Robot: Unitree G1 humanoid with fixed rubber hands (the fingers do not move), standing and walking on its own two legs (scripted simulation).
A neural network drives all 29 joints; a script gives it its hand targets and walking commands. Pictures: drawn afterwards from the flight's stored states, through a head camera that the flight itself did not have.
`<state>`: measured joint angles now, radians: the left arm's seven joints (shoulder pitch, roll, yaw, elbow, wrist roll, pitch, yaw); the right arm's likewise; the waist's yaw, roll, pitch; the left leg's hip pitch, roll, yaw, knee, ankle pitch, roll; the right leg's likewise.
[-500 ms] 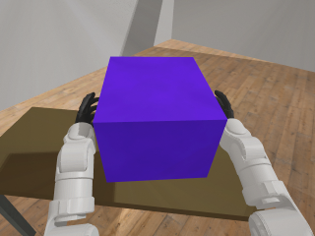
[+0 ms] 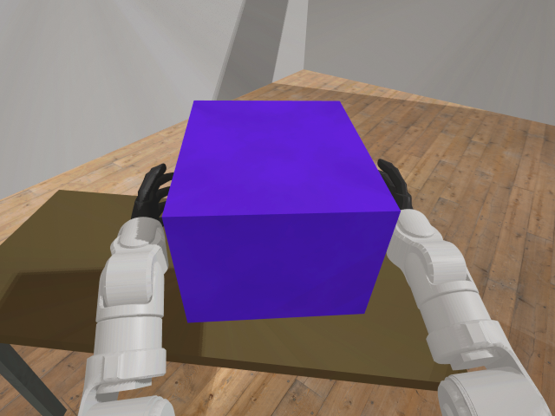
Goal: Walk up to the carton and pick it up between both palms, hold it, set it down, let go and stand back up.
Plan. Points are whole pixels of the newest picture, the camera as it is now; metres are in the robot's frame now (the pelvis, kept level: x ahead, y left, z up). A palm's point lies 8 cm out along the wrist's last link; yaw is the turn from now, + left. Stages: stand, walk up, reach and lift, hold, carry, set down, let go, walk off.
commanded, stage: hold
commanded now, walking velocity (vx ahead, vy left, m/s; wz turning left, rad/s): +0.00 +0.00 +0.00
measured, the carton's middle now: (272, 198) +0.42 +0.01 +0.16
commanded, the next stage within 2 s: none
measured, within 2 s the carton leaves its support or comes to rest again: neither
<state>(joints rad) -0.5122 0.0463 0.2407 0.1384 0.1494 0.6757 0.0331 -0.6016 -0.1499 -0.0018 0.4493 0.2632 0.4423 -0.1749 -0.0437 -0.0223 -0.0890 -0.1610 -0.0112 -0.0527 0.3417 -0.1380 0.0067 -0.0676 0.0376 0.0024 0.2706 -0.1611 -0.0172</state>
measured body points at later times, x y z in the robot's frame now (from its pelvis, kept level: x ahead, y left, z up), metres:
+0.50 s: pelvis -0.01 +0.00 +0.00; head -0.06 +0.02 +0.45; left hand +0.36 +0.18 +0.18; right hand +0.37 -0.17 +0.17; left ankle +0.03 +0.11 -0.75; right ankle -0.01 -0.11 -0.75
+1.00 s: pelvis +0.00 +0.00 +0.00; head -0.05 +0.02 +0.45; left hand +0.37 +0.18 +0.18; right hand +0.37 -0.16 +0.17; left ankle +0.03 +0.11 -0.75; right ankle -0.01 -0.11 -0.75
